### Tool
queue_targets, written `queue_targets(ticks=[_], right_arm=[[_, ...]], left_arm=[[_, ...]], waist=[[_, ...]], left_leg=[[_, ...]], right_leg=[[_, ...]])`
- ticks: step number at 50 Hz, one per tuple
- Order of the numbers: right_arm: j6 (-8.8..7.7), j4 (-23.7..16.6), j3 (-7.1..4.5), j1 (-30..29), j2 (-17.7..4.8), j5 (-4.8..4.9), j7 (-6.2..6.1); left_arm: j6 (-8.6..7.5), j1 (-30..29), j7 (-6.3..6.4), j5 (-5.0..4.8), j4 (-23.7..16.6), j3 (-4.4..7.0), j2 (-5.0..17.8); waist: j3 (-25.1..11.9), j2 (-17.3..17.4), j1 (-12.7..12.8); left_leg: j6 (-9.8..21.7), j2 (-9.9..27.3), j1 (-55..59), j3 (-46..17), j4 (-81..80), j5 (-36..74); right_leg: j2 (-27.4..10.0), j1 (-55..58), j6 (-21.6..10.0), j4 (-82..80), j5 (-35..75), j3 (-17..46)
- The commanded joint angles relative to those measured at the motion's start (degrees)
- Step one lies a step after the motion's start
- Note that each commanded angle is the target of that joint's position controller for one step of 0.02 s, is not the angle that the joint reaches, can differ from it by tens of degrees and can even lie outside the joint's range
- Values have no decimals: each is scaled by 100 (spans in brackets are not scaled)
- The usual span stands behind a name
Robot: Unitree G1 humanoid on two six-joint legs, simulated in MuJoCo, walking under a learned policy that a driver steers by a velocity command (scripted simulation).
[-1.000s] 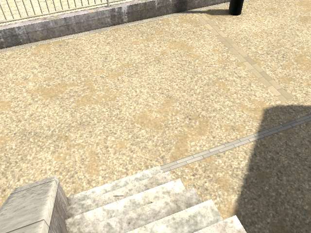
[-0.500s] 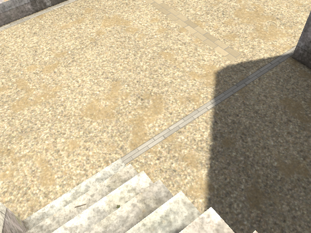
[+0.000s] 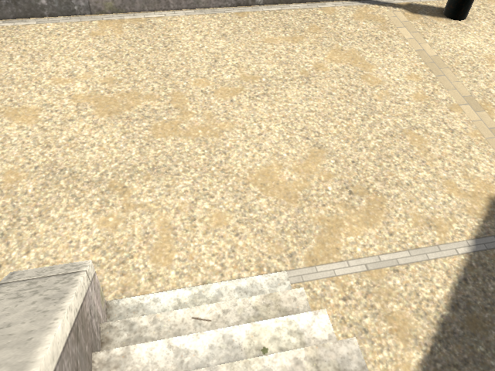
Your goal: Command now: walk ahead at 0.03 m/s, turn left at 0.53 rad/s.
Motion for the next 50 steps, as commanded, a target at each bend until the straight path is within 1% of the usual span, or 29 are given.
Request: queue_targets(ticks=[1,2,3,4,5,6,7,8,10,13,16,17,21,24,25,26,27,30,33,35,38,39,40,41,42,43,46,47,50], right_arm=[[-425,739,-700,3381,-2676,-24,-158],[-478,678,-646,3785,-2473,-240,-98],[-578,184,-477,3376,-2315,7,107],[-575,46,-323,2965,-2050,206,364],[-455,285,-92,2809,-1385,-24,471],[-470,70,90,2056,-991,60,615],[-502,84,207,1818,-663,112,561],[-554,298,478,1670,205,209,331],[-664,88,453,1638,-323,317,62],[-652,93,508,1919,-765,-2,-40],[-697,57,454,1981,-936,151,-48],[-670,-11,314,1971,-992,349,-94],[-395,231,92,2444,-773,472,-77],[-229,-329,48,1965,-642,404,51],[-253,-773,91,1358,-423,344,60],[-214,-1017,17,751,-337,412,-92],[-146,-1161,53,567,-321,542,-252],[88,-763,230,1485,-161,232,-287],[82,-424,394,2158,-56,230,220],[33,-52,531,2515,147,393,607],[-84,-386,615,1532,65,488,773],[-212,25,552,2503,1,395,788],[-333,-315,493,1909,-191,426,741],[-384,-473,520,1246,-190,649,661],[-383,-613,345,665,-1052,648,464],[-388,-679,352,410,-1089,483,462],[-333,-287,562,731,-298,881,556],[-286,-224,490,779,-568,944,602],[-282,-150,416,932,-706,667,540]], left_arm=[[-116,222,-226,-574,-790,196,314],[-311,-571,-156,-1074,-1148,162,546],[-606,-2071,-29,-1223,-2071,83,753],[-631,-2179,138,-1122,-1803,21,910],[-540,-1730,180,-1001,-1430,-32,836],[-452,-482,190,-1092,-1402,-31,633],[-301,-207,200,-1057,-1585,-173,486],[-185,-281,109,-746,-1588,-311,210],[-63,134,-163,-756,-1385,-268,368],[60,-337,-459,-610,-1499,-366,253],[61,-836,-246,-681,-1993,-248,564],[102,-1641,-151,-830,-2397,-251,544],[227,-2036,-71,-924,-2380,-305,162],[-57,-1151,25,-1204,-1929,-70,807],[-144,-240,77,-1112,-1782,147,1277],[-145,692,-7,-724,-1615,346,1566],[-137,812,-54,-374,-1416,394,1459],[-41,-307,-263,-883,-1425,168,429],[-82,-1249,-324,-714,-1557,113,577],[-148,-1820,-423,-755,-1418,-177,286],[-301,-1767,-453,-1194,-1095,-324,546],[-306,-2089,-510,-928,-1001,-278,811],[-346,-2383,-590,-886,-1086,-317,965],[-310,-1565,-752,-1199,-749,-301,951],[-263,-307,-760,-1243,-627,-114,1168],[-219,-43,-644,-1162,-613,126,1618],[-114,-914,-494,-1109,-816,-53,808],[-67,-736,-522,-1115,-644,-93,728],[-93,-1185,-498,-1027,-561,-43,815]], waist=[[-2124,2103,-610],[-2302,1677,-1192],[-1241,2286,-1573],[-482,1496,-1403],[-305,438,-984],[-326,514,-140],[80,542,94],[65,-88,75],[-123,-73,44],[-318,392,-30],[-731,317,-156],[-575,485,-592],[-716,853,-1114],[-1714,-181,-634],[-2188,-861,-118],[-2000,-1080,444],[-1122,64,342],[-771,-293,-533],[-889,-379,-1040],[-869,-303,-1324],[-339,-479,-878],[-581,-851,-1272],[-522,-645,-1310],[-545,-437,-861],[-1072,357,14],[-1134,290,243],[-47,488,35],[340,254,40],[-67,170,-249]], left_leg=[[679,188,4909,-1145,1691,5767],[471,645,5224,-1560,1692,6035],[1329,1621,3635,-3868,553,2472],[1745,1907,2943,-3689,570,1586],[1422,1431,1699,-2458,827,2058],[2052,1918,147,-2983,702,2505],[2257,1806,-621,-3071,371,1648],[1517,1048,-728,-2413,583,58],[1263,186,-1906,-1580,923,84],[1160,-248,-3418,-2131,989,-1148],[1203,-123,-1937,-2827,1587,306],[1328,108,-447,-3371,1470,181],[1986,563,1003,-4551,1182,328],[1172,-563,-1112,-2996,1541,-278],[391,-1433,-2715,-1891,2910,-2189],[-168,-2191,-4400,-1352,4614,-5744],[-285,-1963,-5521,-1467,5530,-5767],[-379,-1376,-4833,-1090,6176,-3910],[-500,-1251,-3348,-139,7201,-2424],[-740,-685,-2112,-147,6762,-1372],[-1212,-368,-1012,133,3566,-2612],[-1176,-545,734,355,4828,-1658],[-1171,-581,-32,173,3230,-2013],[-1104,-710,-564,233,929,-2510],[-381,-347,-319,-842,1018,-372],[116,-348,-232,-639,1009,-332],[450,-234,-1679,-1201,157,-3306],[265,-300,-2009,-1020,102,-3850],[129,-528,-1275,-429,233,-3463]], right_leg=[[1814,-2868,-520,3447,-268,-379],[1902,-4129,-600,4697,-443,-161],[1976,-5933,-740,4717,-313,363],[1629,-6155,-833,4957,274,1021],[1389,-5241,-1025,4463,1102,1109],[1266,-4432,-894,3856,2003,1599],[1367,-4423,-858,3577,2127,1597],[1252,-4712,-857,1954,3669,1571],[1579,-3622,-732,661,5494,912],[1770,-1913,-514,1015,6609,375],[1870,-1954,-330,38,4907,415],[1811,-2948,-255,-1606,3695,777],[2085,-2821,-457,-3434,2743,1050],[1955,1476,-1694,-4561,5927,958],[980,3514,-2791,-4847,8110,2175],[-113,4401,-3897,-5296,9554,3867],[-414,4048,-3858,-5095,9620,4000],[419,1517,-3035,-5182,9034,2153],[1241,-562,-2542,-5447,7181,849],[1597,-1492,-1766,-5268,6040,263],[1732,-1808,-1077,-5507,2702,329],[1682,-2648,-994,-5024,3698,332],[1299,-1682,-1210,-4683,4492,636],[1237,-145,-1195,-4714,4686,904],[1829,544,-811,-4108,3929,584],[1873,614,-932,-4122,3153,446],[1918,864,-698,-4316,2471,77],[1972,1031,-705,-4576,2709,154],[2026,1303,-951,-5037,3368,218]])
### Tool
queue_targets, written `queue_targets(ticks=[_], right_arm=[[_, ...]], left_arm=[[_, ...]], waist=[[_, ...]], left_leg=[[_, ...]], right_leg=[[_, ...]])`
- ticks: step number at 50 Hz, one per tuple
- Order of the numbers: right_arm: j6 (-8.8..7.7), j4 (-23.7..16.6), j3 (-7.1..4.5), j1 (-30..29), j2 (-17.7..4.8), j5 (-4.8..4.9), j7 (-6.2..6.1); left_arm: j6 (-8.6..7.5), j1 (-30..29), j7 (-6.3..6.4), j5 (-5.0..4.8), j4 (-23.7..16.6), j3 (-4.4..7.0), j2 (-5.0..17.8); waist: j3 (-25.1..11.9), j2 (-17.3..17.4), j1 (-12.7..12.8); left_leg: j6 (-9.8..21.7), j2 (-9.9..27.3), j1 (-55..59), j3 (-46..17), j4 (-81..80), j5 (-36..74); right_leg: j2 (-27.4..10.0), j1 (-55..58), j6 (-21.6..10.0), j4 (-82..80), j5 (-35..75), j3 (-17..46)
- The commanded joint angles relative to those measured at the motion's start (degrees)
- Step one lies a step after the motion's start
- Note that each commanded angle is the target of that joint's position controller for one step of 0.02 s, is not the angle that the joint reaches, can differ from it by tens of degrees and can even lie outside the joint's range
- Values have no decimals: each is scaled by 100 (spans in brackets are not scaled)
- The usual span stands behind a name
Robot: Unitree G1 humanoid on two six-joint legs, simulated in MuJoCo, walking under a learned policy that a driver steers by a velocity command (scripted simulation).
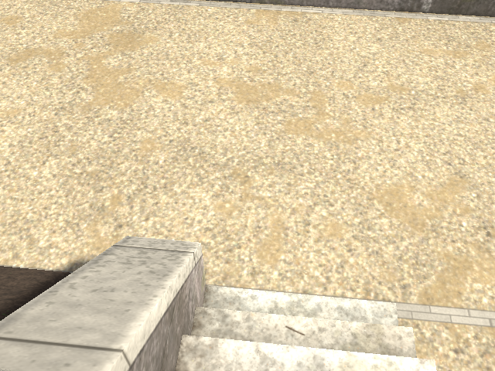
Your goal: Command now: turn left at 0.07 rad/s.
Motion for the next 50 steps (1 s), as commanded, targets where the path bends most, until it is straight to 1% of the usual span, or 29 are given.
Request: queue_targets(ticks=[1,5,9,11,13,14,16,17,19,23,26,29,30,31,32,34,35,36,37,39,41,43,44,45,46,47,48,49,50], right_arm=[[-84,-309,-190,-72,-757,-108,-82],[-37,-100,-509,753,-1314,-291,-339],[-129,-233,-470,471,-784,-358,-623],[-84,-457,-483,-293,-746,-602,-680],[-120,-1175,-372,-1840,-336,-723,-434],[-120,-1438,-254,-2291,7,-666,-424],[-171,-1096,-241,-1459,-162,-532,-558],[-101,-696,-123,-535,-109,-659,-576],[-1,-247,-117,278,-391,-1116,-366],[79,-771,-30,-670,-246,-779,-178],[84,-733,-8,-670,-410,-1117,-213],[84,-595,-174,-379,-643,-815,-291],[39,96,-360,1490,-903,-865,-419],[-37,654,-625,2780,-1197,-880,-495],[-2,707,-553,2878,-1264,-842,-447],[-130,645,-610,2143,-1326,-683,-366],[-159,817,-328,1688,-425,-728,-346],[-255,764,73,891,876,-881,-395],[-266,599,151,535,1016,-749,-475],[-451,516,102,439,263,-621,-599],[-555,757,187,1157,285,-575,-806],[-557,439,142,852,-178,-623,-818],[-386,553,-201,878,-652,486,-1058],[-254,587,-131,1003,-573,471,-1155],[-385,672,209,1205,-235,-701,-739],[-347,668,66,1290,-312,-677,-620],[-131,570,-299,802,-661,116,-948],[-107,961,118,1871,130,-559,-667],[160,990,-366,1250,-717,-156,-1210]], left_arm=[[-16,64,45,32,12,197,694],[-37,86,271,163,66,422,806],[-281,192,483,141,72,261,226],[-372,1517,493,307,490,243,307],[-505,3657,483,538,764,392,1071],[-493,3912,449,597,909,392,967],[-397,2992,307,598,836,184,410],[-327,2077,348,794,758,-35,-196],[-406,411,471,633,-115,-311,-808],[-678,1229,698,656,-31,-232,556],[-625,1969,495,486,118,-221,726],[-292,1926,310,230,354,-53,852],[-217,1842,74,632,433,126,1183],[-163,2075,-99,482,523,199,960],[-137,2485,-245,418,395,233,461],[-328,1161,-272,171,-734,-3,119],[-302,542,-88,187,-830,44,289],[-214,697,74,387,-670,-127,-61],[-148,1158,78,436,-181,-17,107],[-5,1349,-151,592,77,-148,-225],[45,880,-188,729,-139,-139,53],[-32,808,22,396,-173,-160,104],[0,-175,345,-213,-639,-108,-32],[27,-275,470,-210,-596,-98,-91],[126,871,102,776,-163,-97,375],[154,896,-10,870,-270,100,686],[132,582,366,56,-271,131,329],[138,556,93,521,-153,161,792],[27,1654,387,-263,155,252,311]], waist=[[120,233,111],[414,646,-310],[197,552,-311],[-116,14,278],[45,-1422,1562],[686,-264,1499],[537,252,715],[264,228,-44],[111,-287,-566],[239,15,-104],[658,-186,108],[741,2,29],[441,-156,-658],[138,1354,-1108],[-872,1658,-718],[-361,471,-784],[508,-130,-522],[558,-1135,-88],[883,-743,119],[379,679,304],[165,289,-162],[123,-127,-102],[-51,-489,-326],[-47,-63,-533],[1117,849,32],[1023,605,-49],[273,232,-369],[1057,-455,-356],[409,98,-153]], left_leg=[[153,211,-388,-368,-1458,946],[1202,840,327,-1251,-2176,-1689],[1867,1417,773,-1967,-1805,-784],[1436,827,-577,-1001,-255,-386],[669,-738,-4409,-493,3037,-1358],[685,-700,-6457,-1690,3091,-1005],[558,-188,-6467,-1738,3127,207],[638,315,-5108,-1542,2939,1536],[562,404,-2029,-560,1988,4248],[-96,65,877,378,1116,5785],[-103,100,35,399,249,4647],[340,563,-272,-315,-3427,3202],[371,218,1603,231,-2218,3833],[836,207,2849,80,-3098,3308],[1721,1016,4950,-797,-294,5748],[2608,2549,4880,-3435,-940,3003],[2370,2640,3316,-3687,-1204,1672],[1786,2094,1899,-2379,-1156,2262],[1913,1638,-658,-1780,-1244,2895],[1577,375,-3149,-561,-774,1725],[1381,382,-2007,-938,94,897],[1013,-35,-3420,-389,497,-393],[960,399,-1953,-732,762,396],[971,544,-1781,-948,1455,468],[1175,944,-1750,-1913,1609,173],[1383,1019,-979,-2346,1727,855],[1096,696,-686,-1079,2947,2075],[922,555,44,-2405,3195,398],[1215,351,-137,-651,4448,2612]], right_leg=[[77,914,11,-921,1040,215],[355,-143,-253,-372,-980,12],[317,-587,-492,-169,-60,149],[245,1148,-641,-331,668,300],[-1281,3635,-2057,-1776,475,4034],[-1975,4385,-2303,-1795,286,4851],[-1907,3392,-2072,-1233,764,3811],[-1364,2011,-1635,-925,1280,2679],[-81,-1667,-1120,-463,536,829],[173,-3942,-766,422,-1540,347],[-349,-2185,-1106,1673,-1322,1389],[-626,464,-1193,3005,-659,2749],[-578,-191,-1220,4050,719,2659],[411,-914,-989,6668,323,1971],[991,-3402,-726,8363,-2091,1232],[452,-6663,-380,7960,-1554,1510],[-198,-7034,-391,7025,-802,1787],[-934,-6243,-484,4214,1396,2127],[-994,-3969,-480,2977,2527,1693],[-433,-818,-198,3375,4133,662],[-404,-1887,-207,2013,4922,940],[-86,584,73,321,5792,332],[346,546,163,-317,5769,259],[225,562,134,-109,5889,495],[-428,-623,-88,-212,4761,1075],[-302,-867,-181,-237,3781,879],[130,56,-207,-526,4526,421],[-573,-484,-547,-3974,3109,1547],[33,1080,-264,-3070,4830,-31]])
Over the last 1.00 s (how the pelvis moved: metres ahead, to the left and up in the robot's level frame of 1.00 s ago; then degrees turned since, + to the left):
0.09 0.04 -0.07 23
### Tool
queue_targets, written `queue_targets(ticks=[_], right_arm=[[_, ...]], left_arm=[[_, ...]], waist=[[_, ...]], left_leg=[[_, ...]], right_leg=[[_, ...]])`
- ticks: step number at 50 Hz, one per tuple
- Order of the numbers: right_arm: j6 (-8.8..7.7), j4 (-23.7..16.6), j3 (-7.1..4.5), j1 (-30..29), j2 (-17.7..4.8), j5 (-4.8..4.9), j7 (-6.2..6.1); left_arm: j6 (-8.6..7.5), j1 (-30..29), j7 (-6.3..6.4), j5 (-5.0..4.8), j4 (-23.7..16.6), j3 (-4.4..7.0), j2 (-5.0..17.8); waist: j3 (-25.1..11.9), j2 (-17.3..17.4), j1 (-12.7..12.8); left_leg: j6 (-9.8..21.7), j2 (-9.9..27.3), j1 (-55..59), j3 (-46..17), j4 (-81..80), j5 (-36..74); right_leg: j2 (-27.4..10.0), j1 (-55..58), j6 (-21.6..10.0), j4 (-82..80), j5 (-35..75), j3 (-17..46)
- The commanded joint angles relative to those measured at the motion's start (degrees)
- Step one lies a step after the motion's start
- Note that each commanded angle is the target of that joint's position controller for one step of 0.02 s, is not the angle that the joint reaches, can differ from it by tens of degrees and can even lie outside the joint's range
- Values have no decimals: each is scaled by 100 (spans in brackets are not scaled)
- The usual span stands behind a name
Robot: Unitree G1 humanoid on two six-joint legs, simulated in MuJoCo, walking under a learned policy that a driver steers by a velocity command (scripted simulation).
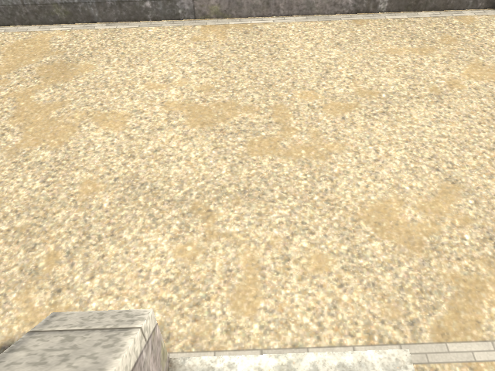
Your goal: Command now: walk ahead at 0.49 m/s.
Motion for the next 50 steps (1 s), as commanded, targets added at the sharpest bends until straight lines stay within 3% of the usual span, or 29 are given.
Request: queue_targets(ticks=[1,2,3,5,6,8,12,19,20,23,24,25,26,27,29,30,31,32,34,37,41,43,44,45,46,47,48,49,50], right_arm=[[116,424,-163,1378,-884,-626,621],[-1,139,-317,1460,-802,-199,924],[-81,-379,-290,495,-772,82,857],[-53,-728,-177,-243,-661,-63,563],[23,-651,19,-247,-158,-288,447],[200,-537,-1,-135,-179,-248,580],[-13,-666,-83,-1266,-688,-550,728],[180,-1047,94,-2630,-820,-514,635],[218,-1045,86,-2492,-847,-582,644],[162,-933,-8,-1854,-1094,-498,639],[111,-239,-105,-168,-1281,-421,596],[38,87,-350,981,-1621,-277,518],[172,241,-634,1931,-2086,-401,526],[135,140,-784,1331,-2604,-359,574],[170,107,-689,728,-1979,-371,611],[73,54,-398,246,-787,-343,541],[-3,93,-106,-66,71,-522,461],[-61,-48,24,-360,339,-286,356],[-261,-116,-53,-421,-496,-286,352],[-419,-89,-12,-158,-483,-231,88],[-262,-82,13,-73,-843,-250,223],[-104,98,-56,627,-872,-60,94],[-74,142,-144,513,-1307,-401,191],[7,329,-172,705,-797,-251,140],[121,157,-228,298,-1141,-151,298],[204,263,-282,328,-1315,-363,675],[94,509,-294,1299,-649,-203,848],[-1,-50,-398,623,-890,180,842],[-95,-660,-339,-381,-726,192,688]], left_arm=[[-145,3782,-53,89,914,594,1703],[-76,3210,-284,147,834,768,2006],[11,3112,-268,600,840,801,1870],[19,2324,-278,349,989,558,1004],[-77,1687,-130,434,913,179,-243],[-336,1675,92,215,1135,53,-501],[-751,1573,302,182,994,-137,70],[-337,3057,385,67,1275,-201,304],[-306,2916,301,225,1361,-144,537],[-185,2000,194,-58,995,-37,528],[-141,1857,-30,382,1215,-46,720],[-163,2090,-191,63,1302,41,719],[-181,2214,-431,120,1367,140,689],[-289,2285,-498,-88,994,162,309],[-349,1586,-362,-197,241,98,325],[-302,1251,-171,-2,207,30,151],[-245,1101,-52,168,248,-120,-113],[-215,1438,-103,172,679,14,73],[-195,1556,-363,329,894,-18,-99],[-238,815,-221,327,614,-31,167],[-51,1177,-139,333,544,-6,446],[0,-469,-179,185,-91,38,515],[-57,235,-166,299,76,54,462],[8,195,-96,49,217,167,771],[-89,849,-87,-143,498,269,837],[-235,2656,-75,-124,918,451,1194],[-158,3724,-173,16,1193,725,1871],[-129,4043,-277,279,1395,810,2116],[-93,3747,-286,293,1334,912,2156]], waist=[[-949,-1339,1440],[-994,-830,1170],[-615,58,1537],[792,517,956],[1223,886,585],[1344,657,494],[529,390,672],[966,333,1457],[906,-10,1240],[780,715,896],[468,575,249],[333,1461,-266],[-467,2078,-651],[-906,1669,-34],[-385,931,95],[334,185,360],[965,-341,609],[1060,-398,780],[462,1187,1034],[248,297,476],[729,512,850],[1013,371,-7],[581,869,372],[843,164,247],[623,230,590],[152,-73,1265],[-1133,-1376,1265],[-890,-787,1487],[-489,-588,1667]], left_leg=[[142,113,-2638,-1648,2763,3579],[92,-211,-4384,-1017,4499,768],[168,2,-5331,-1270,4033,1531],[190,1039,-6234,-1494,3016,3134],[240,1541,-5814,-1735,950,5087],[184,1490,-4164,-1045,-865,6846],[-188,1306,-2021,-865,-2948,9589],[-496,1163,-2631,-765,-6188,7639],[-443,1157,-2286,-797,-5504,7486],[-289,1184,-535,-717,-7218,6049],[-157,1166,1922,-477,-6172,7673],[91,1057,3120,-343,-8024,7329],[910,1612,5228,-917,-5892,8869],[1165,2117,5776,-1364,-5088,8900],[1764,3041,4460,-2895,-5666,5925],[1612,3052,3154,-2864,-5796,4699],[1408,2849,1606,-2279,-5862,5187],[1429,2327,-473,-1529,-5725,5864],[1080,1155,-2735,-749,-5186,5444],[651,1002,-1772,-877,-4147,3741],[920,1483,-2145,-1995,-3262,3147],[1013,1684,194,-2844,-3201,3328],[1018,1759,-603,-2892,-2761,4467],[645,1344,531,-2554,-2024,3451],[686,1097,277,-1977,-1220,4184],[537,823,-1494,-2024,82,4412],[-95,-309,-3607,-1107,3515,587],[-62,-255,-4870,-783,4536,682],[-165,50,-5998,-679,4039,919]], right_leg=[[-301,5103,-1235,827,1847,-103],[-1445,5200,-1952,1592,3438,779],[-1762,4771,-1880,1148,2197,1286],[-2196,2181,-2034,-82,-3460,2749],[-1734,842,-1448,-81,-3019,1955],[-993,-1392,-1321,-15,-3406,1058],[-243,-2280,-1124,1070,-3606,445],[-685,476,-1545,2627,-4089,2108],[-856,355,-1637,2750,-3384,2518],[-533,55,-1351,3834,-3462,2313],[-421,-1322,-1150,4885,-2853,1996],[366,-1569,-655,6498,-3589,993],[1196,-3289,-335,9129,-5431,608],[1019,-4700,-318,9367,-5956,260],[364,-6079,-270,9379,-5371,442],[-288,-6388,-235,7360,-3890,909],[-811,-5908,-331,5727,-2453,1125],[-764,-3902,-257,3936,-666,658],[-155,-1062,-122,5013,166,-114],[-295,-1474,-15,2085,2116,282],[-109,-318,357,2188,1005,99],[-330,-1584,159,-708,-563,272],[-18,-105,109,1194,-290,-51],[-447,-708,-144,-1665,-1007,667],[-169,742,-124,-2237,-177,-197],[-165,3279,-293,-952,862,-239],[-1139,5874,-1609,1419,3678,265],[-1654,5590,-1680,1388,3867,892],[-2174,5218,-2145,650,1455,2180]])
Over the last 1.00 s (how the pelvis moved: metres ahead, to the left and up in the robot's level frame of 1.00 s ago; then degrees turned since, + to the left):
0.38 -0.03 -0.36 -1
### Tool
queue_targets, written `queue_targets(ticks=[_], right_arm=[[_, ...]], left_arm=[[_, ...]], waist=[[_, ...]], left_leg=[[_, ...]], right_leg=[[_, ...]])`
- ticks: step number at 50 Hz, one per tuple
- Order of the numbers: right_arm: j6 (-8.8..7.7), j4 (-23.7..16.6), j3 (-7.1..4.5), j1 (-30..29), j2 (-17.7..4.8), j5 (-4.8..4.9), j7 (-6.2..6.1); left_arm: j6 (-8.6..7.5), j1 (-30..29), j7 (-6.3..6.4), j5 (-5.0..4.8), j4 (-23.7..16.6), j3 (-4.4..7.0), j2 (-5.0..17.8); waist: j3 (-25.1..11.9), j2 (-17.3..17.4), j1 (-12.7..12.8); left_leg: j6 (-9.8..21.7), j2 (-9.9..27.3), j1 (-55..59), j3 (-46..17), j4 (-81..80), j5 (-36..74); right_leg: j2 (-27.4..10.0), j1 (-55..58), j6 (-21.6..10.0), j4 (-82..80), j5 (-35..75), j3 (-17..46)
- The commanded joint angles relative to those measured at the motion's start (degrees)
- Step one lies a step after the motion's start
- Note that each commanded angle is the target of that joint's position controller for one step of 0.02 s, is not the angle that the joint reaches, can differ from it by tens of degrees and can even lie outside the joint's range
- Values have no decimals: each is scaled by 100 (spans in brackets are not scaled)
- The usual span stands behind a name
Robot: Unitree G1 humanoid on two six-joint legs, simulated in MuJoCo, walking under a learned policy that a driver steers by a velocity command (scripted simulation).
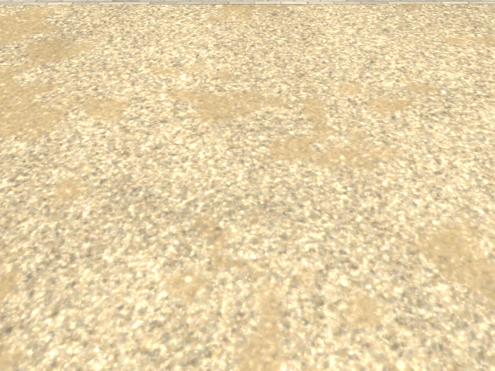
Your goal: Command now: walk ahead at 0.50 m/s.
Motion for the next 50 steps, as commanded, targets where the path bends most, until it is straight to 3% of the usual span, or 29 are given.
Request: queue_targets(ticks=[1,3,4,5,10,16,17,19,20,21,22,23,24,26,27,29,31,35,38,39,40,41,43,44,45,46,47,48,50], right_arm=[[-212,-932,-48,-616,-296,83,-90],[-155,-623,124,-39,181,-116,-208],[-72,-741,127,-236,190,-177,-151],[-48,-739,118,-543,150,-261,-22],[-199,-832,-37,-1427,-550,-470,21],[33,-1626,117,-3170,-669,-418,-10],[36,-1573,112,-2799,-682,-544,23],[-8,-1554,84,-2806,-767,-321,-7],[-84,-855,29,-549,-826,-474,-18],[-163,-266,-203,1129,-1346,-326,-134],[-119,-24,-381,2232,-1537,-369,-213],[-113,-298,-481,1494,-1966,-269,-151],[-104,-347,-543,1119,-1963,-400,-65],[46,-442,-387,496,-1150,-334,-158],[-130,-674,60,-538,344,-509,-332],[-278,-734,81,-966,130,-222,-495],[-421,-861,130,-1278,-19,-249,-614],[-609,-417,109,-165,-697,-327,-520],[-438,-58,69,647,-770,-63,-633],[-171,-246,-203,70,-913,691,-936],[-53,-226,-195,26,-967,595,-1011],[-30,-208,-254,-153,-1030,437,-981],[-165,-71,-247,-74,-629,259,-779],[-256,-252,-210,105,-199,358,-661],[-392,-724,-211,-192,-604,641,-598],[-423,-1122,-313,-983,-1098,748,-601],[-391,-1278,-288,-1121,-847,677,-672],[-297,-1532,-171,-1076,-320,863,-792],[41,-1553,-245,-1361,-283,596,-1005]], left_arm=[[146,2339,-46,219,618,356,1001],[120,1646,137,294,609,-191,-617],[14,1685,262,277,679,-237,-602],[-137,1286,352,-23,532,-307,-667],[-515,1088,603,-40,370,-535,-3],[-233,2804,520,-143,841,-453,183],[-231,2680,400,32,871,-425,286],[-151,2037,405,-312,583,-353,61],[-103,1454,104,351,668,-338,388],[-208,1299,-16,58,575,-322,114],[-171,1283,-133,-297,599,-34,723],[-114,1640,-369,-327,427,-9,248],[-204,1584,-419,-287,129,-136,-74],[-142,902,-270,-258,-512,-98,16],[-185,22,-71,75,-596,-100,-92],[-182,220,-78,23,-195,-126,-238],[-26,1037,-288,353,86,-312,-703],[-3,-728,-51,139,-644,-130,367],[4,-2168,-78,162,-1114,-192,473],[91,-2959,20,-1383,-1591,-206,34],[144,-2594,32,-1441,-1454,-244,-53],[177,-1672,12,-1280,-1233,-172,85],[348,907,95,-832,-302,245,800],[355,1685,166,-636,-8,283,1156],[404,1944,287,-647,-65,311,1227],[498,1999,379,-578,-202,247,970],[513,1396,482,-668,-256,284,1031],[457,832,555,-555,-268,335,1295],[338,-1164,583,-434,-941,121,717]], waist=[[402,322,901],[1217,756,49],[1382,178,58],[1366,548,119],[462,201,129],[1216,110,1142],[957,-132,883],[1091,625,909],[541,130,-118],[680,1177,-796],[662,1727,-1384],[-541,1566,-522],[-811,1054,-410],[50,834,-364],[1040,-393,-91],[1391,-212,316],[918,657,641],[1249,244,153],[1736,185,-410],[2043,-173,-652],[1804,-72,-506],[1344,329,-139],[75,-390,907],[-778,-1709,1086],[-1859,-1680,1454],[-1950,-835,1718],[-1506,66,1200],[-1640,176,566],[164,774,-270]], left_leg=[[215,714,-5486,-519,444,1727],[588,1485,-3877,-763,-1788,4434],[631,1439,-3497,-427,-2187,4732],[468,1370,-2549,-205,-3766,6465],[-66,964,592,229,-6123,9257],[-425,1038,-1557,-227,-8846,6343],[-393,961,-844,-111,-7462,6560],[-265,1064,-286,-205,-10130,5321],[-160,740,3175,329,-7330,6672],[119,1074,4884,-221,-9197,6848],[496,1404,5896,-146,-10454,6881],[1164,2424,7636,-545,-7659,9470],[1471,2646,7919,-713,-7206,9448],[1838,3518,5951,-2159,-7981,6011],[1131,2789,4121,-1286,-8194,5186],[1242,1934,489,84,-8707,5125],[704,1364,-1107,572,-7945,3587],[595,1863,175,-46,-7041,2702],[629,2233,2695,-639,-6560,3744],[447,1943,1953,-661,-6005,3809],[406,1909,1943,-282,-5564,4290],[367,2041,1569,-295,-4739,4567],[-69,1061,143,687,-1608,3891],[-425,563,-2426,785,1000,-282],[-511,814,-3625,-142,1466,-391],[-504,1112,-3998,-273,603,-65],[-473,1244,-3991,-37,192,325],[-352,1369,-3623,-433,-946,2000],[-609,1663,-1878,-477,-3134,2965]], right_leg=[[-2290,3296,-1639,352,1232,2325],[-1562,21,-1056,239,695,1357],[-1110,-648,-861,193,260,1146],[-906,-1860,-1006,93,59,835],[-134,-3258,-683,1336,-831,375],[-734,417,-1491,2654,-721,3037],[-742,49,-1539,3045,129,3165],[-376,394,-1360,3658,-453,2885],[-189,-2081,-1277,4752,520,2663],[252,-3295,-815,6029,121,2371],[1188,-3715,-359,7961,-2012,1358],[1049,-5171,-347,9327,-3121,798],[770,-6254,-343,9743,-2946,725],[157,-7300,-276,9592,-2174,993],[-599,-6835,-305,6442,4,1625],[-736,-3578,-410,3844,2279,737],[-686,-1331,-279,3445,4494,633],[-543,-1692,-95,1918,4566,428],[-798,-3353,-37,390,3333,525],[-346,-3254,76,345,3552,713],[-354,-2747,9,22,3898,563],[-505,-1555,-210,-304,3972,564],[-53,2202,-575,-350,5080,-165],[-1210,5003,-1290,1498,7254,895],[-1816,5944,-1894,2117,6171,1817],[-1886,5525,-1888,1446,3652,2147],[-1825,4341,-1761,910,2652,2340],[-2486,3008,-1706,299,-160,3548],[-2152,-954,-1370,-601,-147,3116]])
Over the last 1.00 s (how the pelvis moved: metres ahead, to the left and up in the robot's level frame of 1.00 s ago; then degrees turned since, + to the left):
0.50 -0.03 -0.47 -1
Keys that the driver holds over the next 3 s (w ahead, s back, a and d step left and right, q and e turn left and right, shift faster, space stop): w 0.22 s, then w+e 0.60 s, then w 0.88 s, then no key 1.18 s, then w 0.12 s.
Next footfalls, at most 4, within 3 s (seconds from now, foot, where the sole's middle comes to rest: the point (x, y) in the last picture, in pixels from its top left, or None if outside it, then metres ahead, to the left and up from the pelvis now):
0.44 left None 0.29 0.10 -1.00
0.86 right None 0.62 -0.20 -1.22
1.22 left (257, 333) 0.89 -0.02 -1.22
1.68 right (332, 289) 1.07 -0.34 -1.22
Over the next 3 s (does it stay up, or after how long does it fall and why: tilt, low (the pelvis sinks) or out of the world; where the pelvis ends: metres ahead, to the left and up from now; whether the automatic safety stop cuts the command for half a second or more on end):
stays up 1.14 -0.25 -0.45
